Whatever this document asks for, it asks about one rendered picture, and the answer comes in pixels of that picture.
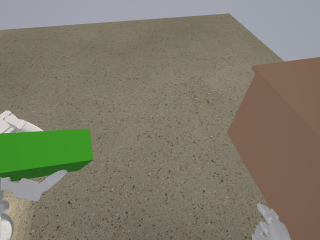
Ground left robot forearm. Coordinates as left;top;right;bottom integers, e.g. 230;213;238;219
0;200;14;240

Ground right robot hand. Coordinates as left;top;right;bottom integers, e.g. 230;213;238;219
251;203;291;240

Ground left robot hand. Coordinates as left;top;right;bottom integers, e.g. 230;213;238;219
0;110;68;201

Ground sponge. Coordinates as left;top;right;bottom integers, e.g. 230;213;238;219
0;128;93;182

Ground table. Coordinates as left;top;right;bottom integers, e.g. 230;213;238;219
227;57;320;240

